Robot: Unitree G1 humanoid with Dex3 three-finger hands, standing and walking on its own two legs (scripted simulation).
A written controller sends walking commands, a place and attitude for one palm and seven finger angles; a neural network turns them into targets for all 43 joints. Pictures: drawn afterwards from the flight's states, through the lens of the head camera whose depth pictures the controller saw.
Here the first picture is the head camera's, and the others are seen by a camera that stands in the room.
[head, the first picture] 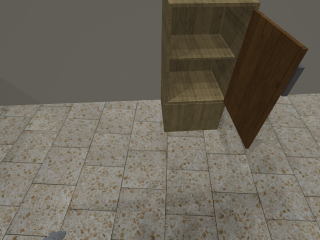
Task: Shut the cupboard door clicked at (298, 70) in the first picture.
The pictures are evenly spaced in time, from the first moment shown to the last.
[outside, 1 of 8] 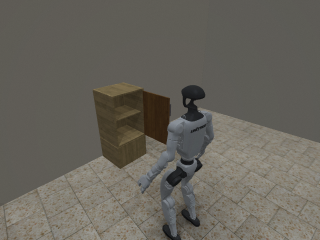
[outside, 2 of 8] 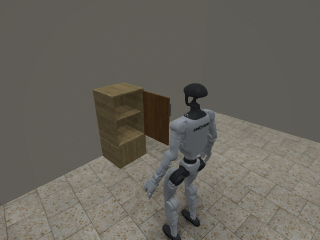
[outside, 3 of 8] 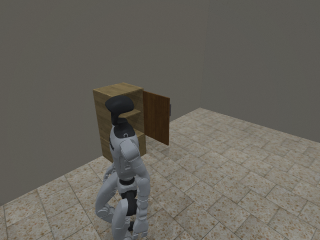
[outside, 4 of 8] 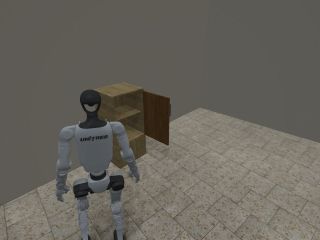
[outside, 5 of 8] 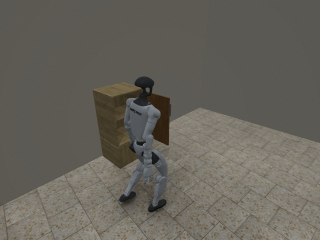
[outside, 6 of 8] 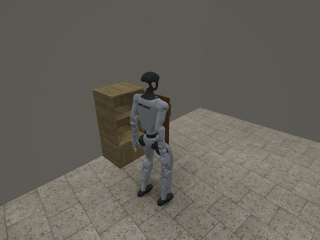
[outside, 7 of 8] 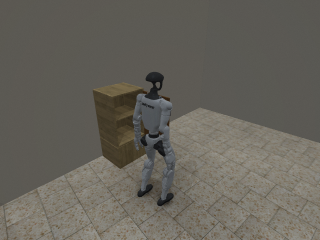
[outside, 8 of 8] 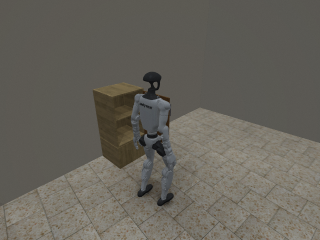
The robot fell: no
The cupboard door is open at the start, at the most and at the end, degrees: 91 91 91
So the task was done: no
